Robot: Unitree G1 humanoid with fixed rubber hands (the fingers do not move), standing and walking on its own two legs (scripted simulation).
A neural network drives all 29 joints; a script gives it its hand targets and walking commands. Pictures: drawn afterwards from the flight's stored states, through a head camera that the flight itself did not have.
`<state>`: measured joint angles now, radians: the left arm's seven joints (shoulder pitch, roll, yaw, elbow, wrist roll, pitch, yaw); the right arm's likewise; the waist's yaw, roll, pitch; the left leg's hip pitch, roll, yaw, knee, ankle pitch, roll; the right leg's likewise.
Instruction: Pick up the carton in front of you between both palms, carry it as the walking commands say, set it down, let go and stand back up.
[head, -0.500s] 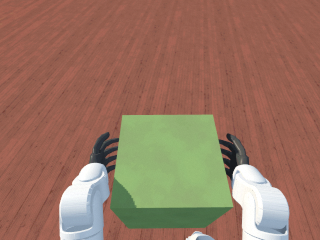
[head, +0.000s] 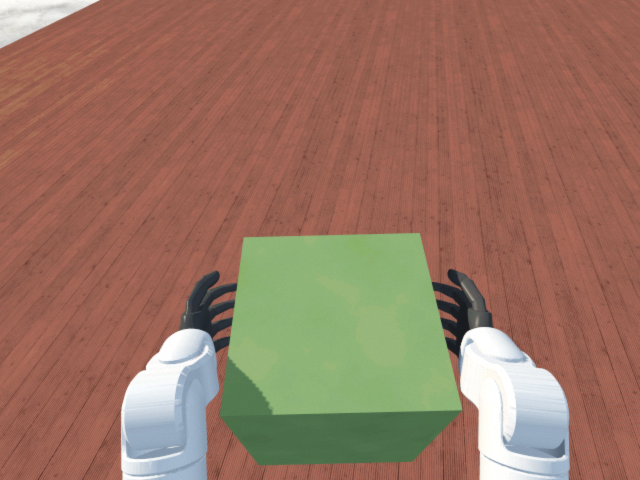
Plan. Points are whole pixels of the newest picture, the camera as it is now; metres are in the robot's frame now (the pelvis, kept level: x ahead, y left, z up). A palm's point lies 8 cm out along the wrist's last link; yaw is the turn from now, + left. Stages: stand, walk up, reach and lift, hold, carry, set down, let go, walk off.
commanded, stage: carry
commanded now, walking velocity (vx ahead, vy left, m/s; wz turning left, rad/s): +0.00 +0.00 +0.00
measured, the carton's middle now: (333, 357) +0.27 +0.00 +0.02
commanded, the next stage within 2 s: hold in 1.16 s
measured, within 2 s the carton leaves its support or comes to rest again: neither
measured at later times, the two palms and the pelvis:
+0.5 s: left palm (184, 361) +0.23 +0.17 +0.08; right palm (454, 360) +0.23 -0.13 +0.08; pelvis -0.02 +0.02 +0.00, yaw +0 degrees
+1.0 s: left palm (190, 370) +0.24 +0.18 +0.04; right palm (435, 368) +0.24 -0.12 +0.03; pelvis -0.05 +0.03 +0.00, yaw +0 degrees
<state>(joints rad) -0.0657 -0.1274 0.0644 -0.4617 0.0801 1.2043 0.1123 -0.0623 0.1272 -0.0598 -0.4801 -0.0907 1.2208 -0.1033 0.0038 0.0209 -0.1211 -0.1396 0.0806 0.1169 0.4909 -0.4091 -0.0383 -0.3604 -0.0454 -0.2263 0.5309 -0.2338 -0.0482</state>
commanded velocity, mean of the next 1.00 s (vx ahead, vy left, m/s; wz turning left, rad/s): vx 0.00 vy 0.00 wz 0.00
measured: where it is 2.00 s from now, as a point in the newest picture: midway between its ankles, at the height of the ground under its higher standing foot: outside the picture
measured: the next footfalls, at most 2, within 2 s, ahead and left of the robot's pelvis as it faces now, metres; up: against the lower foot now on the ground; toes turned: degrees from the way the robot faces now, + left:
none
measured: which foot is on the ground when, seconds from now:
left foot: down 0.00-1.00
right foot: down 0.00-1.00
